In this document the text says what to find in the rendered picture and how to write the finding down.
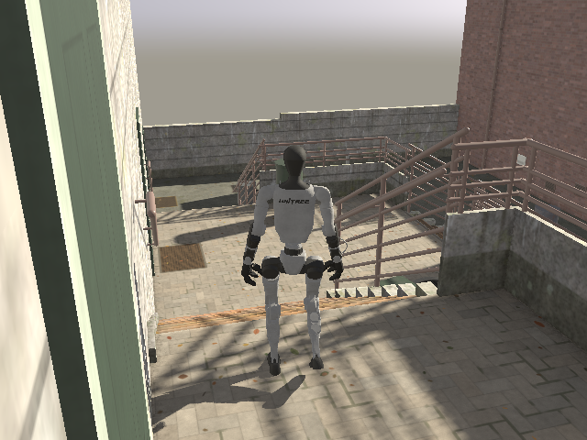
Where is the left robot upper arm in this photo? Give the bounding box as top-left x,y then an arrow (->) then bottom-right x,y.
251,184 -> 275,237

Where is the robot left forearm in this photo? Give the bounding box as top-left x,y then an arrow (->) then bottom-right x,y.
243,222 -> 260,265

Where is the left robot thigh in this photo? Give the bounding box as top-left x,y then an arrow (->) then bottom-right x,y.
261,255 -> 281,320

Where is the right robot upper arm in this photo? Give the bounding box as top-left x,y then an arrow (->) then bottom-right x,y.
314,185 -> 336,237

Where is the robot head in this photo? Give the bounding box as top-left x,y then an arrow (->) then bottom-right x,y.
279,145 -> 310,190

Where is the robot right hand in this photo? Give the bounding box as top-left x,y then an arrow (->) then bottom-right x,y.
324,259 -> 344,281

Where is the robot left hand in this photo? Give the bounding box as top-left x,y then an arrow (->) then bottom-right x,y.
241,263 -> 262,286

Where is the robot right forearm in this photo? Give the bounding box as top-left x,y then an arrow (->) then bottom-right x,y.
326,223 -> 342,263

